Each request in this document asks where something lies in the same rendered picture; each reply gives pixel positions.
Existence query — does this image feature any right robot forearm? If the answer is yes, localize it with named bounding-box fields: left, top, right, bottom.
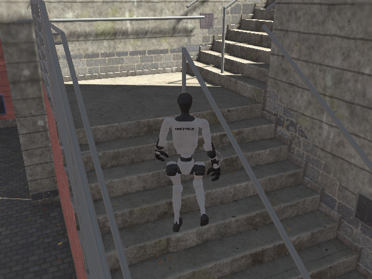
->
left=207, top=142, right=220, bottom=169

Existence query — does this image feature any humanoid robot torso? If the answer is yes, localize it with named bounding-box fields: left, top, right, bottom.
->
left=171, top=116, right=199, bottom=175

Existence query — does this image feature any robot left thigh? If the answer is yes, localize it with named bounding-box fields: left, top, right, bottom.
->
left=166, top=161, right=183, bottom=195

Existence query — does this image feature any left robot hand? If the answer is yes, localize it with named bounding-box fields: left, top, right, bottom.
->
left=155, top=151, right=169, bottom=162

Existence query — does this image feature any right robot upper arm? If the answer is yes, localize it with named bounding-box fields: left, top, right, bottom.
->
left=197, top=118, right=212, bottom=151

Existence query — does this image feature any right robot hand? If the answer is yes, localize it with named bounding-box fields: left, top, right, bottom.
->
left=207, top=167, right=221, bottom=181

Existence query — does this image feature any left robot forearm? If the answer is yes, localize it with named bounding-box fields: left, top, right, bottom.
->
left=155, top=139, right=164, bottom=155

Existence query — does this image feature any left robot upper arm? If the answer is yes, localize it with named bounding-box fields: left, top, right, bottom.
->
left=158, top=117, right=173, bottom=147

